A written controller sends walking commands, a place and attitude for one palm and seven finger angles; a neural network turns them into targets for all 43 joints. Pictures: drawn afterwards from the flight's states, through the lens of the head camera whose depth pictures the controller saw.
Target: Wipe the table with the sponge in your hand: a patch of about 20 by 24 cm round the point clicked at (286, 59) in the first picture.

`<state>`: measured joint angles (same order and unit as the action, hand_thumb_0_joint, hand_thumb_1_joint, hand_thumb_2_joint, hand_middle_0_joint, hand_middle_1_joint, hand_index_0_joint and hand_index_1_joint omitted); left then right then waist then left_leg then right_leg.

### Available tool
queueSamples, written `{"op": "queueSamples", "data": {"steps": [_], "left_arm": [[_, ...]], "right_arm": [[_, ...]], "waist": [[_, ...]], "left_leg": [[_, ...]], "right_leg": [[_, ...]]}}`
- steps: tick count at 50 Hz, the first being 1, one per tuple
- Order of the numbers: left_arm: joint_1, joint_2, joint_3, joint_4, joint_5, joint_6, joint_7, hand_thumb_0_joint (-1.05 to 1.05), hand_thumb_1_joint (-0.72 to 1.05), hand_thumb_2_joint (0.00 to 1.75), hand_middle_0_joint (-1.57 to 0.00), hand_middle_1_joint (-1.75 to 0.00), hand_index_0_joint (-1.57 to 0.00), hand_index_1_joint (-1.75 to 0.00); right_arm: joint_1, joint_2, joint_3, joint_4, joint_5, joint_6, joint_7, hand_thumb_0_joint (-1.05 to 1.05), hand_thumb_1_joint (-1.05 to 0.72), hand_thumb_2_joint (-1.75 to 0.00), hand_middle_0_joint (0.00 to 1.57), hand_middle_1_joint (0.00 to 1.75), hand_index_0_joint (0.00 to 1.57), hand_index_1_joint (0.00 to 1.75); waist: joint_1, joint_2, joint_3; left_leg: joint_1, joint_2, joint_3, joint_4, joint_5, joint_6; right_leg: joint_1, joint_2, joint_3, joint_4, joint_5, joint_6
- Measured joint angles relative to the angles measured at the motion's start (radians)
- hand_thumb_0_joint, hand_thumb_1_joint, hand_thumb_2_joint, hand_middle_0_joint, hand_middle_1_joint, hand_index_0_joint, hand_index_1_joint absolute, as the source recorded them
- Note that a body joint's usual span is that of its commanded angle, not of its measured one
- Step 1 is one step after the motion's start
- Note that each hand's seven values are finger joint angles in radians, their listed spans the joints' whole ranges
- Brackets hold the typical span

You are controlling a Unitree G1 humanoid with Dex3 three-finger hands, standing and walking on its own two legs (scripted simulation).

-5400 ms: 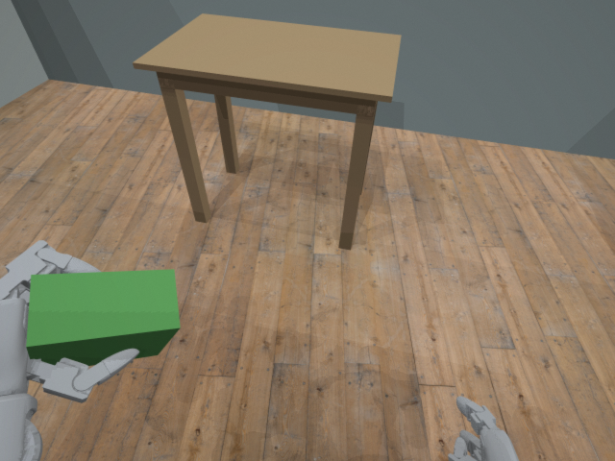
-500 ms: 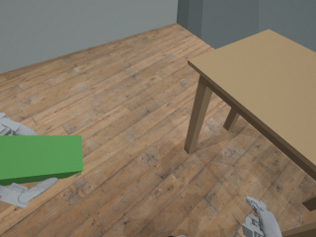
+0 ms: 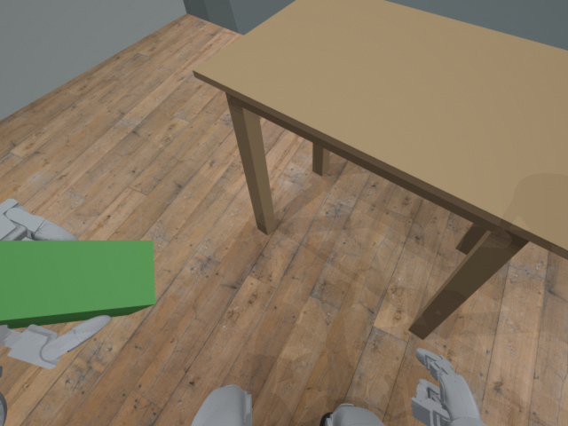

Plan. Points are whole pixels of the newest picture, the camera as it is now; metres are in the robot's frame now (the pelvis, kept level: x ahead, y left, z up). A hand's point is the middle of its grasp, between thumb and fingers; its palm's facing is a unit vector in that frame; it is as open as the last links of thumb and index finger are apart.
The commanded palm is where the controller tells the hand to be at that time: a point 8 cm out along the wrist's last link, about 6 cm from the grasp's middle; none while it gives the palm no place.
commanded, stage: turn to face it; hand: left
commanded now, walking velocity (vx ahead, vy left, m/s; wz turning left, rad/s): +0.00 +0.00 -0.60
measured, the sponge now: (98, 284) +0.24 +0.19 +0.16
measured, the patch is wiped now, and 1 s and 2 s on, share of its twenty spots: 0.00 0.00 0.00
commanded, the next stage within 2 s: take the last steps up to it in 1.74 s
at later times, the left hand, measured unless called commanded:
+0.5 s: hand (156, 317) +0.20 +0.12 +0.17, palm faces +0.17 -0.86 -0.49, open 10.3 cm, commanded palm +0.16 +0.17 +0.19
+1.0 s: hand (266, 377) +0.15 +0.02 +0.17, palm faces -0.14 -0.87 -0.47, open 10.3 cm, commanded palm +0.13 +0.08 +0.19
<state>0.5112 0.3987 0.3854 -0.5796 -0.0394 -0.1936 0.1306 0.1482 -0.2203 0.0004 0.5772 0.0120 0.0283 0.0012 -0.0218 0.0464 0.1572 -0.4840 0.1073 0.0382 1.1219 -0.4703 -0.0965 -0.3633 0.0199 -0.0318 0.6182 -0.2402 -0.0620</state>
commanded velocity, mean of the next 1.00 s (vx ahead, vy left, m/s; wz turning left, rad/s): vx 0.00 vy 0.00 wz -0.60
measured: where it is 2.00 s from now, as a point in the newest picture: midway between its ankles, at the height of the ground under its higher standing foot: outside the picture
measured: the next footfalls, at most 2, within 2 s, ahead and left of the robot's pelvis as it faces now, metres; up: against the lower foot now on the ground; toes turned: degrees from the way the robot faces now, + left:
left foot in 0.22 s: +0.03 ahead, +0.13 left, +0.00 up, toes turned -2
right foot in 0.48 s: -0.03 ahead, -0.16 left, +0.00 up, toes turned -23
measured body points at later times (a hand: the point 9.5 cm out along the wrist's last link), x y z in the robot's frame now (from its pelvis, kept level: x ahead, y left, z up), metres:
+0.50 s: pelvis -0.08 -0.05 -0.01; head -0.05 -0.08 +0.43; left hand +0.18 +0.16 +0.20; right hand +0.04 -0.28 -0.11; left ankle -0.01 +0.13 -0.72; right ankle -0.06 -0.14 -0.73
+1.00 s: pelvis -0.16 -0.06 +0.00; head -0.13 -0.08 +0.45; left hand +0.16 +0.07 +0.20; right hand -0.14 -0.37 -0.08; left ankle -0.09 +0.09 -0.73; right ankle -0.11 -0.14 -0.69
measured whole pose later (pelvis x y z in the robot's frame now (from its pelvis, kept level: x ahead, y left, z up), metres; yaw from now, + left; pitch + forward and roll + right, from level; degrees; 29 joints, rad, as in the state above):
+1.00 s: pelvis -0.16 -0.06 +0.00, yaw -34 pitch +0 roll +3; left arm 0.47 0.40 0.37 -0.53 -0.02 -0.18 0.13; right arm 0.18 -0.24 -0.03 0.50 0.01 0.05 -0.02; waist 0.02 -0.05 0.06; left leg -0.21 0.06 0.10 0.51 -0.29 -0.04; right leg -0.55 0.12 0.04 0.86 -0.32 0.01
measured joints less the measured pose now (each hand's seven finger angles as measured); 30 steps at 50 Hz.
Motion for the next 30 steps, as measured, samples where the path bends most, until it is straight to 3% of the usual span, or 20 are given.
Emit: {"op": "queueSamples", "data": {"steps": [3,9,11,12,13,15,18,23,25,27,30], "left_arm": [[0.052,0.024,0.023,-0.017,-0.005,-0.005,0.002,-0.01,-0.50,1.00,-0.71,-1.36,-0.72,-1.35],[0.034,0.022,0.021,0.006,-0.003,0.009,0.016,-0.01,-0.50,1.00,-0.70,-1.36,-0.72,-1.35],[0.013,0.005,0.006,0.011,0.000,0.016,0.016,-0.01,-0.50,1.00,-0.70,-1.36,-0.72,-1.35],[-0.003,0.000,0.001,0.014,0.002,0.017,0.014,-0.01,-0.50,1.00,-0.70,-1.36,-0.72,-1.35],[-0.019,-0.005,-0.004,0.022,0.006,0.016,0.011,-0.01,-0.50,1.00,-0.70,-1.36,-0.72,-1.35],[-0.040,-0.015,-0.009,0.047,0.021,0.014,0.008,-0.01,-0.50,1.00,-0.70,-1.36,-0.72,-1.35],[-0.057,-0.032,-0.022,0.077,0.030,0.015,0.006,-0.01,-0.50,1.00,-0.70,-1.36,-0.72,-1.35],[-0.071,-0.032,-0.036,0.081,0.028,0.018,0.009,-0.01,-0.50,1.00,-0.70,-1.36,-0.72,-1.35],[-0.105,-0.025,-0.037,0.083,0.032,0.013,0.006,-0.01,-0.50,1.00,-0.70,-1.36,-0.72,-1.36],[-0.127,-0.029,-0.042,0.081,0.024,0.014,0.005,-0.01,-0.50,1.00,-0.70,-1.36,-0.72,-1.36],[-0.083,-0.031,-0.033,0.040,0.002,0.015,0.006,-0.01,-0.50,1.00,-0.70,-1.36,-0.72,-1.36]], "right_arm": [[0.008,-0.024,-0.024,-0.003,-0.001,0.022,-0.015,0.01,-0.90,-0.90,0.20,0.30,0.20,0.30],[0.036,-0.064,-0.042,-0.022,0.002,0.039,-0.023,0.01,-0.91,-0.90,0.19,0.30,0.20,0.30],[0.043,-0.069,-0.040,-0.034,0.003,0.037,-0.024,0.01,-0.91,-0.90,0.19,0.30,0.20,0.30],[0.041,-0.064,-0.040,-0.039,0.001,0.034,-0.026,0.01,-0.91,-0.90,0.19,0.30,0.20,0.30],[0.039,-0.058,-0.038,-0.045,0.000,0.030,-0.029,0.01,-0.91,-0.90,0.19,0.30,0.20,0.30],[0.038,-0.035,-0.033,-0.057,0.000,0.016,-0.033,0.01,-0.91,-0.90,0.19,0.30,0.20,0.30],[0.047,0.002,-0.022,-0.066,0.005,-0.016,-0.025,0.01,-0.91,-0.90,0.19,0.30,0.20,0.30],[0.062,0.047,0.021,-0.076,0.008,-0.068,0.001,0.01,-0.90,-0.90,0.20,0.30,0.20,0.30],[0.054,0.048,0.029,-0.070,0.008,-0.079,0.008,0.01,-0.90,-0.90,0.20,0.30,0.21,0.30],[0.031,0.041,0.030,-0.040,0.008,-0.065,0.008,0.01,-0.90,-0.90,0.20,0.30,0.21,0.30],[0.002,0.024,0.025,-0.011,0.000,-0.024,0.004,0.01,-0.90,-0.90,0.20,0.30,0.21,0.30]], "waist": [[-0.006,-0.022,-0.023],[0.021,-0.059,-0.095],[0.028,-0.066,-0.115],[0.034,-0.079,-0.114],[0.043,-0.087,-0.109],[0.056,-0.089,-0.105],[0.065,-0.057,-0.103],[0.083,0.002,-0.076],[0.077,0.031,-0.041],[0.064,0.030,-0.016],[0.041,0.008,0.004]], "left_leg": [[0.026,-0.032,0.021,-0.108,0.016,0.004],[0.151,-0.072,0.029,-0.413,0.027,0.033],[0.218,-0.069,0.037,-0.552,0.070,0.051],[0.230,-0.070,0.047,-0.590,0.149,0.058],[0.234,-0.063,0.063,-0.596,0.212,0.064],[0.238,-0.044,0.088,-0.578,0.216,0.062],[0.244,0.004,0.102,-0.564,0.196,0.045],[0.216,0.105,0.133,-0.492,0.175,-0.006],[0.177,0.143,0.113,-0.407,0.135,-0.007],[0.103,0.094,0.041,-0.234,0.012,0.007],[0.029,0.006,-0.007,-0.023,0.008,0.007]], "right_leg": [[-0.001,0.016,0.036,-0.050,0.045,-0.009],[-0.027,0.054,0.092,-0.094,0.106,-0.015],[-0.044,0.070,0.103,-0.086,0.116,-0.011],[-0.055,0.073,0.112,-0.067,0.108,-0.004],[-0.072,0.078,0.119,-0.023,0.044,0.014],[-0.130,0.069,0.087,0.182,-0.100,0.057],[-0.146,0.024,0.019,0.366,-0.183,0.097],[0.009,-0.036,-0.049,0.115,-0.164,0.119],[0.024,-0.015,-0.075,0.066,-0.047,0.060],[-0.008,-0.002,-0.068,0.093,-0.049,0.001],[-0.019,0.016,-0.027,0.049,-0.018,-0.028]]}}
